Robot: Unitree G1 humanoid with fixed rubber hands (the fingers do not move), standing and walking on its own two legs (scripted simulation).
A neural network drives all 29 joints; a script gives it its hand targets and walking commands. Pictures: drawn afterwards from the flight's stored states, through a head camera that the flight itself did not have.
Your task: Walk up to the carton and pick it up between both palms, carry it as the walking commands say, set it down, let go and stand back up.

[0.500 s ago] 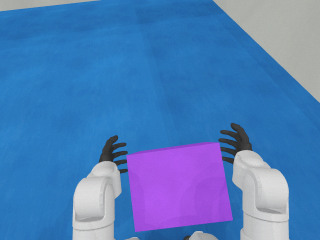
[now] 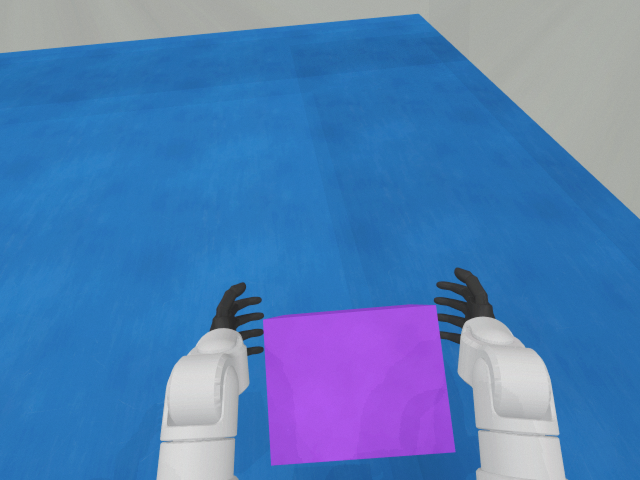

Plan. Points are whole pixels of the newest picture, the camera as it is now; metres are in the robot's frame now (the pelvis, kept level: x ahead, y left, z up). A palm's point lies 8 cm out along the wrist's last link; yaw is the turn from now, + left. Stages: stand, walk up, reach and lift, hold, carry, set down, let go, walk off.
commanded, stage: carry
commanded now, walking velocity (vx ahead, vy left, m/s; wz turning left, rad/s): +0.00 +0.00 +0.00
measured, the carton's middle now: (353, 370) +0.28 +0.00 -0.06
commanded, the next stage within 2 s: none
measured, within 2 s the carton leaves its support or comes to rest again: neither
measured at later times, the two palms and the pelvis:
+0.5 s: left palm (201, 274) +0.33 +0.19 +0.10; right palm (429, 241) +0.37 -0.10 +0.12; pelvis +0.12 +0.02 +0.00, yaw +9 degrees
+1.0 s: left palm (157, 173) +0.59 +0.34 +0.07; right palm (305, 130) +0.73 +0.08 +0.07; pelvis +0.41 +0.11 -0.02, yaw +23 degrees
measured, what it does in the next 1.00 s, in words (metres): walks ahead, turning left: left foot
